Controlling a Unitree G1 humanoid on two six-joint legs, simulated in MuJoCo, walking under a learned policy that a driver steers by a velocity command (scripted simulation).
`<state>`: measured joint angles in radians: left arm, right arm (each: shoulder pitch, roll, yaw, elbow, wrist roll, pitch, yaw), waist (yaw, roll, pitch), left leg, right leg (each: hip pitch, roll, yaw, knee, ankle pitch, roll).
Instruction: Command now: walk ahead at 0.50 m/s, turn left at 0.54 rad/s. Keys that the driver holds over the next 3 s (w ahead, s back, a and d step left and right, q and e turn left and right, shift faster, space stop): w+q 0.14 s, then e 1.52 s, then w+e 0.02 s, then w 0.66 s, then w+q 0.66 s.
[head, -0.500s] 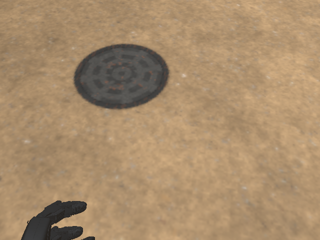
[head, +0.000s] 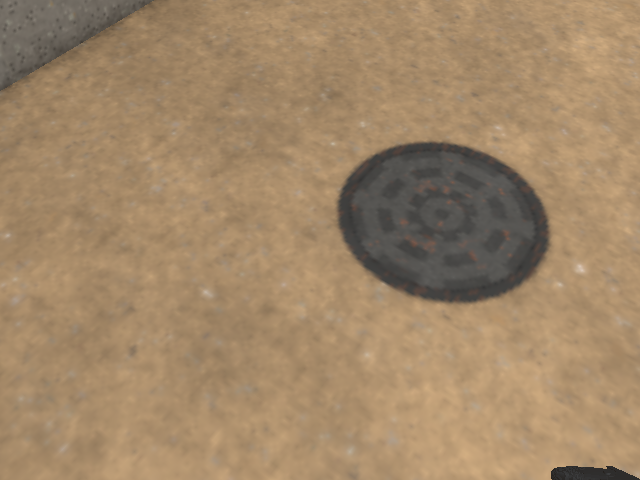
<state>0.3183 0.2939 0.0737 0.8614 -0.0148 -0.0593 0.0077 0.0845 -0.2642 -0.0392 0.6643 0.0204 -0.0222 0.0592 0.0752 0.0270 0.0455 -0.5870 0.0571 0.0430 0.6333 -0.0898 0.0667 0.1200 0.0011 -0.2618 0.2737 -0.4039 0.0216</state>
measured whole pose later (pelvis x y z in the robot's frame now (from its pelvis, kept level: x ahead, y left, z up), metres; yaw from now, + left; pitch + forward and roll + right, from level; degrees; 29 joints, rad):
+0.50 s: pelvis +0.26 +0.02 +0.00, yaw +3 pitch +1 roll +2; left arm 0.16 0.27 0.04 0.76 0.00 -0.07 -0.05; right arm 0.21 -0.28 -0.05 0.77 0.00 -0.02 -0.02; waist -0.02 -0.04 0.02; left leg -0.06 -0.09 0.05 0.42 -0.38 0.06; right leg -0.49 -0.02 0.00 0.54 0.00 -0.03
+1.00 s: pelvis +0.33 +0.06 +0.01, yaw -14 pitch +2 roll -1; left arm 0.16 0.33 0.09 0.65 -0.01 0.04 0.02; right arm 0.21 -0.28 -0.06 0.74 -0.04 0.00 -0.03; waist 0.00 -0.04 0.02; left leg -0.31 -0.01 -0.05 0.51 -0.24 0.01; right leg -0.52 0.13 0.16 0.87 -0.43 0.01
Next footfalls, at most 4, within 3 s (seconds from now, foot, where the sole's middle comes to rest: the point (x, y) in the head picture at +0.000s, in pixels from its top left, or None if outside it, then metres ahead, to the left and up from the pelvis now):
0.04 left None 0.19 0.10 -0.76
0.50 right None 0.43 -0.07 -0.76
0.92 left None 0.42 0.16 -0.76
1.34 right None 0.31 -0.09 -0.76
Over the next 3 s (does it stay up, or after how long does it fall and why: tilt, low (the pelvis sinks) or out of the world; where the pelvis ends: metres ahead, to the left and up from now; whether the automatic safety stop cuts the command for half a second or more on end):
stays up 0.75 -0.37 0.02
